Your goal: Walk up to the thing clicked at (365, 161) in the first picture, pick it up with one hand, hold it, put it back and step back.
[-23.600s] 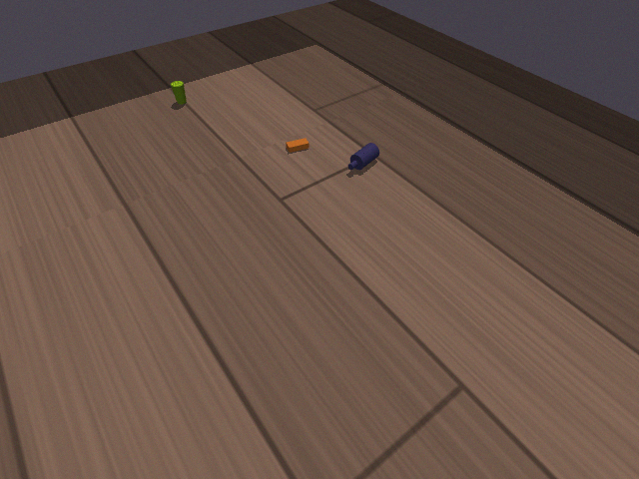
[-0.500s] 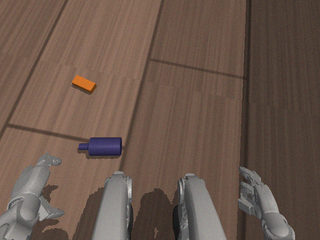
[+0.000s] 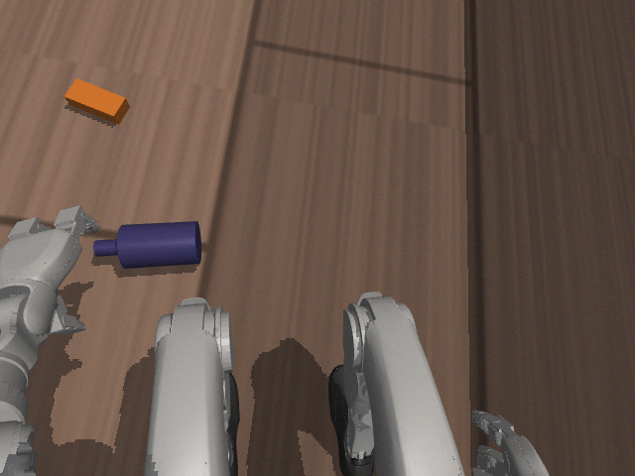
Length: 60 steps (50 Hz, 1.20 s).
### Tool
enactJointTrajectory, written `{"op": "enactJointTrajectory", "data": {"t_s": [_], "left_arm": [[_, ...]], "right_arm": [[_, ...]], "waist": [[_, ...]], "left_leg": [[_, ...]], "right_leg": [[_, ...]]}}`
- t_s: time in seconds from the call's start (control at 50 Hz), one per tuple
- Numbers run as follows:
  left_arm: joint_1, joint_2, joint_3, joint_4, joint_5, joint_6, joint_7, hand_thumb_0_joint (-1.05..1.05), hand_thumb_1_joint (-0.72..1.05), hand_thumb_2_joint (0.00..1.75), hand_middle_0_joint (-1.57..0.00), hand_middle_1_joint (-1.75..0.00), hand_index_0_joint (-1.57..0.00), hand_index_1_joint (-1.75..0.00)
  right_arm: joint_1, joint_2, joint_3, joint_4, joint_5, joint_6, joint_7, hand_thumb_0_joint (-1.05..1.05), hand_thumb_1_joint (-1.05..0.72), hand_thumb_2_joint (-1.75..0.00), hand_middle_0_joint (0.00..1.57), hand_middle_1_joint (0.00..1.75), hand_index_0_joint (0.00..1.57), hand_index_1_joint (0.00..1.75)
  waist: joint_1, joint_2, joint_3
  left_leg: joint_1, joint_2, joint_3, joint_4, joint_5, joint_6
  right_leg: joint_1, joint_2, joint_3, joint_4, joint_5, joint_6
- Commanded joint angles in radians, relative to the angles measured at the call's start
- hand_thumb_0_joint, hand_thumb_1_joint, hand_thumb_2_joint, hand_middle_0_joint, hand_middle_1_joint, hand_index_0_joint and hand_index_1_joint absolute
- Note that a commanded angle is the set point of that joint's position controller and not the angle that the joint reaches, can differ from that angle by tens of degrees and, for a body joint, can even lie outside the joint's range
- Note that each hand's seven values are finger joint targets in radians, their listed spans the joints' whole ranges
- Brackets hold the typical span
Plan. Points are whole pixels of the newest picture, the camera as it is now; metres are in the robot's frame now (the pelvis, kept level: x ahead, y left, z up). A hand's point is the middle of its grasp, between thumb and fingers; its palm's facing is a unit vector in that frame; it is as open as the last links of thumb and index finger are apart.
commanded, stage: rise first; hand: left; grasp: from above
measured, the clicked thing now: (148, 245) +0.47 +0.28 -0.36
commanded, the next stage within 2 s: approach in 1.12 s
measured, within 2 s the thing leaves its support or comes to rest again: neither
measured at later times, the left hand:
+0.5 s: hand (91, 263) +0.39 +0.31 -0.21, palm faces -0.47 -0.09 -0.88, open 14.2 cm
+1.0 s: hand (100, 257) +0.41 +0.31 -0.23, palm faces -0.44 -0.06 -0.89, open 14.1 cm
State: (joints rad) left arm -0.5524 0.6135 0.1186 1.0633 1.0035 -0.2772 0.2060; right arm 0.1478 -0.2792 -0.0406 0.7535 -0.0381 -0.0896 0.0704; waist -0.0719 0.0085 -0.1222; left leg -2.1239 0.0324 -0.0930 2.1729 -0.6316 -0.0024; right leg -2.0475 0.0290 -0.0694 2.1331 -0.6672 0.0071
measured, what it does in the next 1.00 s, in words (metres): lowers itself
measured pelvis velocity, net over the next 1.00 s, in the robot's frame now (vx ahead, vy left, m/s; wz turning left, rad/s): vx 0.01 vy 0.00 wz -0.04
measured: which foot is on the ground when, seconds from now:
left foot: down 0.00-1.00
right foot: down 0.00-1.00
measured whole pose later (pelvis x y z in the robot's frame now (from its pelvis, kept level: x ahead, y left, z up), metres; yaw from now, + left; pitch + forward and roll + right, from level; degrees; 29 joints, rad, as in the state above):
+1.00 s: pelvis +0.01 +0.00 -0.06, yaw -2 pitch +34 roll -6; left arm -0.74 0.68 0.13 1.30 1.26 -0.30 0.44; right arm 0.08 -0.26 -0.02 0.79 -0.14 -0.04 0.12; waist -0.13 -0.03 -0.08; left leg -2.29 0.04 -0.12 2.38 -0.68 -0.01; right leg -2.21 0.04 -0.09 2.33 -0.70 0.01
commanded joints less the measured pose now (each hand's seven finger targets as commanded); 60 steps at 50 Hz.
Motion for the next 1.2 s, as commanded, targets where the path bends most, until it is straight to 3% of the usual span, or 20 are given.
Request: {"op": "enactJointTrajectory", "data": {"t_s": [0.0, 0.12, 0.24, 0.36, 0.48, 0.64, 0.72, 0.78, 0.88, 0.94, 1.18], "left_arm": [[-0.26, 0.299, 0.071, -0.099, 0.063, -0.029, 0.104, 0.0, -0.59, 1.07, -0.06, -0.97, -0.04, -1.0], [-0.328, 0.296, 0.055, -0.029, 0.127, -0.014, 0.172, 0.0, -0.58, 1.06, -0.06, -0.96, -0.04, -0.98], [-0.391, 0.278, 0.018, -0.001, 0.152, 0.008, 0.19, 0.0, -0.56, 1.03, -0.07, -0.97, -0.06, -0.98], [-0.398, 0.305, 0.031, 0.043, 0.172, 0.01, 0.195, 0.0, -0.55, 1.02, -0.07, -0.99, -0.07, -0.99], [-0.397, 0.331, 0.051, 0.043, 0.193, -0.014, 0.211, 0.0, -0.55, 1.01, -0.07, -1.0, -0.07, -1.0], [-0.392, 0.341, 0.06, 0.071, 0.231, -0.042, 0.239, 0.0, -0.55, 1.01, -0.07, -1.0, -0.07, -1.0], [-0.385, 0.349, 0.076, 0.052, 0.233, -0.042, 0.255, 0.0, -0.55, 1.01, -0.06, -1.0, -0.06, -1.0], [-0.409, 0.327, 0.057, 0.069, 0.238, -0.036, 0.264, 0.0, -0.54, 1.0, -0.06, -1.0, -0.06, -1.0], [-0.419, 0.34, 0.07, 0.097, 0.24, -0.023, 0.281, 0.0, -0.53, 0.99, -0.06, -1.01, -0.07, -1.0], [-0.446, 0.329, 0.049, 0.103, 0.241, -0.015, 0.284, 0.0, -0.53, 0.99, -0.06, -1.02, -0.07, -1.0], [-0.461, 0.356, 0.06, 0.142, 0.239, 0.001, 0.276, 0.0, -0.52, 0.99, -0.06, -1.03, -0.07, -1.01]], "right_arm": [[0.088, -0.201, -0.059, -0.057, -0.015, -0.001, 0.0, 0.0, -0.9, -0.9, 0.2, 0.3, 0.2, 0.3], [0.1, -0.208, -0.059, -0.028, -0.04, 0.019, 0.009, 0.0, -0.9, -0.9, 0.2, 0.3, 0.2, 0.3], [0.108, -0.209, -0.062, -0.015, -0.058, 0.02, 0.016, 0.0, -0.9, -0.9, 0.2, 0.3, 0.2, 0.3], [0.103, -0.203, -0.055, -0.009, -0.071, 0.022, 0.021, 0.0, -0.9, -0.9, 0.2, 0.3, 0.2, 0.3], [0.103, -0.193, -0.046, -0.002, -0.079, 0.033, 0.03, 0.0, -0.9, -0.9, 0.2, 0.3, 0.2, 0.3], [0.1, -0.19, -0.042, 0.002, -0.096, 0.046, 0.032, 0.0, -0.9, -0.9, 0.2, 0.3, 0.2, 0.3], [0.106, -0.198, -0.051, 0.004, -0.1, 0.05, 0.034, 0.0, -0.9, -0.9, 0.2, 0.3, 0.2, 0.3], [0.103, -0.2, -0.052, 0.009, -0.1, 0.05, 0.034, 0.0, -0.9, -0.9, 0.2, 0.3, 0.2, 0.3], [0.105, -0.204, -0.049, 0.014, -0.102, 0.044, 0.033, 0.0, -0.9, -0.9, 0.2, 0.3, 0.2, 0.3], [0.101, -0.203, -0.046, 0.014, -0.1, 0.04, 0.031, 0.0, -0.9, -0.9, 0.2, 0.3, 0.2, 0.3], [0.117, -0.204, -0.029, 0.01, -0.106, 0.034, 0.038, 0.0, -0.9, -0.9, 0.2, 0.3, 0.2, 0.3]], "waist": [[0.022, 0.173, -0.596], [-0.001, 0.197, -0.606], [-0.025, 0.215, -0.61], [-0.028, 0.155, -0.604], [-0.025, 0.152, -0.632], [-0.025, 0.162, -0.621], [-0.021, 0.184, -0.644], [-0.037, 0.2, -0.623], [-0.038, 0.2, -0.609], [-0.052, 0.202, -0.597], [-0.066, 0.163, -0.605]], "left_leg": [[0.485, -0.029, 0.034, -0.24, 0.023, 0.022], [0.498, -0.025, 0.029, -0.201, 0.059, 0.019], [0.482, -0.023, 0.025, -0.17, 0.045, 0.023], [0.424, -0.025, 0.042, -0.119, 0.057, 0.034], [0.399, -0.026, 0.054, -0.078, 0.127, 0.036], [0.37, -0.026, 0.06, -0.048, 0.12, 0.038], [0.394, -0.023, 0.057, -0.041, 0.138, 0.035], [0.403, -0.019, 0.043, -0.048, 0.124, 0.031], [0.394, -0.018, 0.041, -0.045, 0.107, 0.031], [0.377, -0.018, 0.042, -0.039, 0.099, 0.032], [0.32, -0.023, 0.053, -0.007, 0.107, 0.041]], "right_leg": [[0.18, 0.018, -0.046, -0.207, 0.056, -0.052], [0.124, 0.014, -0.059, -0.163, 0.091, -0.049], [0.092, 0.013, -0.066, -0.139, 0.084, -0.044], [0.121, 0.018, -0.058, -0.139, 0.098, -0.042], [0.162, 0.027, -0.058, -0.11, 0.165, -0.041], [0.162, 0.036, -0.056, -0.104, 0.161, -0.041], [0.15, 0.036, -0.06, -0.083, 0.176, -0.041], [0.102, 0.036, -0.071, -0.064, 0.161, -0.044], [0.082, 0.036, -0.075, -0.057, 0.146, -0.044], [0.071, 0.034, -0.07, -0.057, 0.147, -0.043], [0.133, 0.037, -0.064, -0.063, 0.167, -0.039]]}}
